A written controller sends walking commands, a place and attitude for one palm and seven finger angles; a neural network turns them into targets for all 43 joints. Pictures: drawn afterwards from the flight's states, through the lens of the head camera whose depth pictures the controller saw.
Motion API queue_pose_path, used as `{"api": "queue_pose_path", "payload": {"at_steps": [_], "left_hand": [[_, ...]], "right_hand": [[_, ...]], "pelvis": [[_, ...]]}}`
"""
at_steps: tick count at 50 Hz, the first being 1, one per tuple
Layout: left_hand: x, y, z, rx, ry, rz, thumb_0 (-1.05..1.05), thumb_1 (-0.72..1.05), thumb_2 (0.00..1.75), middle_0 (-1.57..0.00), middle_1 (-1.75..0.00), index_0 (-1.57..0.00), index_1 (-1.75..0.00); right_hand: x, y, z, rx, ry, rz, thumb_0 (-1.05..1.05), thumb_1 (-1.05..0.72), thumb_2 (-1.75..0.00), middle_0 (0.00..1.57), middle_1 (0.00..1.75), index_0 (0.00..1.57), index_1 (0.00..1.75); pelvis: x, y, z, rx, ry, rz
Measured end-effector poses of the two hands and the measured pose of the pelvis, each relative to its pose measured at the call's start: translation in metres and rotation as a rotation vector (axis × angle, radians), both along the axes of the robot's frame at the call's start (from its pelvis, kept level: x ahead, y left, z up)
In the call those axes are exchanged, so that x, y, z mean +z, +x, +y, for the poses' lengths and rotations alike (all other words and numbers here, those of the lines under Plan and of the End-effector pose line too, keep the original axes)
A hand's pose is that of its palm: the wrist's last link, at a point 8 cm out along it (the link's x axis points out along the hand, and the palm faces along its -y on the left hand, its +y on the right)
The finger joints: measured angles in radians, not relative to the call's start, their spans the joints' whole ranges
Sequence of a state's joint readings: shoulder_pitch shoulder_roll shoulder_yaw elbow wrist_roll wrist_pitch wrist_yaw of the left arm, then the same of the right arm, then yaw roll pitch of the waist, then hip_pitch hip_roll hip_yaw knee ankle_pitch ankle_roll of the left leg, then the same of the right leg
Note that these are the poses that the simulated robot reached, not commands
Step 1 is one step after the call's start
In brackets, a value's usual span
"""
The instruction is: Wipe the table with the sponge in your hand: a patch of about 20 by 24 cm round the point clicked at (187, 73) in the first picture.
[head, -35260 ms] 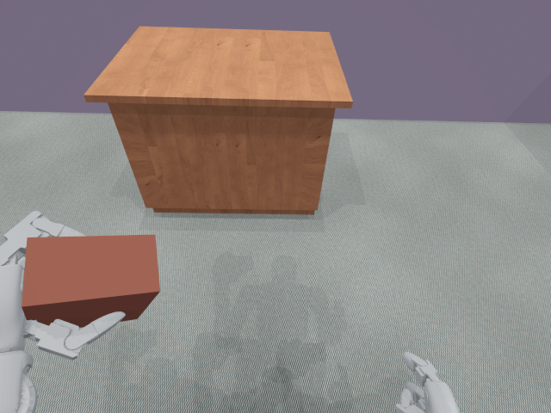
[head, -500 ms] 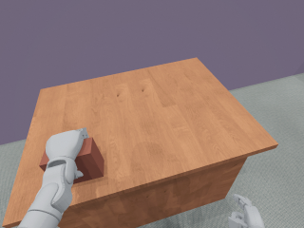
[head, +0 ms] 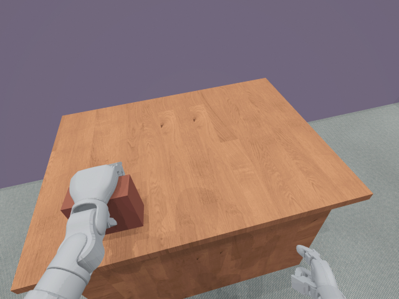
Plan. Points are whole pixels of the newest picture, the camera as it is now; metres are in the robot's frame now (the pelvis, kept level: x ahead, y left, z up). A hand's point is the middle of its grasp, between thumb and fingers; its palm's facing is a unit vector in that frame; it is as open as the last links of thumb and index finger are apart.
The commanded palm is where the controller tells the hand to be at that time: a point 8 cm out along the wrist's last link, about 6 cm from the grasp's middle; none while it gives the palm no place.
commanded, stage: lower the sponge onto the table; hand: left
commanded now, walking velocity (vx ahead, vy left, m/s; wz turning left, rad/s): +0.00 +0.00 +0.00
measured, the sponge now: (109, 211) +0.28 +0.26 +0.01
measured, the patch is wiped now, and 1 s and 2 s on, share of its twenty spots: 0.00 0.00 0.20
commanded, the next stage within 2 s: wipe forward along the first lane in 1.50 s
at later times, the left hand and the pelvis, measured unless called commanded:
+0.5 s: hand (104, 205) +0.28 +0.26 +0.04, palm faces -0.05 -0.08 -1.00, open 10.4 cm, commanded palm +0.26 +0.25 +0.10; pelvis +0.00 -0.01 +0.00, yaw +0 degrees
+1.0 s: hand (106, 210) +0.28 +0.26 +0.02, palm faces -0.07 -0.08 -0.99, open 10.4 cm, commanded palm +0.26 +0.26 +0.08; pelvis -0.01 +0.00 +0.00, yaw +0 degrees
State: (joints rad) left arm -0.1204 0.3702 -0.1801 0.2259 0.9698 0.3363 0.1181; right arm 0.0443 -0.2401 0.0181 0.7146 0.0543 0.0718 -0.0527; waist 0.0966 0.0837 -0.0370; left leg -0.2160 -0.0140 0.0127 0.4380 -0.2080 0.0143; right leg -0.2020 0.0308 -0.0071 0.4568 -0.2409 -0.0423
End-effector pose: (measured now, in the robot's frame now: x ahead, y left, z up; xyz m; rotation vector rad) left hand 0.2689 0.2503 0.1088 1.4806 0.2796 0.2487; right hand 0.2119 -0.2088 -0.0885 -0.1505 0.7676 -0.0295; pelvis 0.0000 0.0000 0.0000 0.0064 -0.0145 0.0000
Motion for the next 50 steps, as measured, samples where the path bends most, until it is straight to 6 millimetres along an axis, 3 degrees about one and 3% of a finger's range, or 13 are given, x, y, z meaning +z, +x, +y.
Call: {"api": "queue_pose_path", "payload": {"at_steps": [23, 50], "left_hand": [[-0.008, -0.01, 0.003, 0.022, -0.007, 0.033, -0.01, -0.53, 1.04, -0.7, -1.31, -0.72, -1.31], [-0.034, -0.008, 0.007, 0.011, -0.007, 0.06, -0.01, -0.53, 1.04, -0.7, -1.31, -0.72, -1.32]], "right_hand": [[0.001, 0.0, -0.016, -0.016, -0.022, 0.004, 0.01, -0.9, -0.9, 0.2, 0.3, 0.2, 0.29], [-0.009, -0.027, -0.021, -0.066, -0.035, 0.053, 0.01, -0.9, -0.9, 0.2, 0.3, 0.2, 0.29]], "pelvis": [[0.0, 0.0, -0.006, -0.001, 0.0, -0.002], [-0.003, -0.005, 0.0, -0.004, -0.004, 0.021]]}}
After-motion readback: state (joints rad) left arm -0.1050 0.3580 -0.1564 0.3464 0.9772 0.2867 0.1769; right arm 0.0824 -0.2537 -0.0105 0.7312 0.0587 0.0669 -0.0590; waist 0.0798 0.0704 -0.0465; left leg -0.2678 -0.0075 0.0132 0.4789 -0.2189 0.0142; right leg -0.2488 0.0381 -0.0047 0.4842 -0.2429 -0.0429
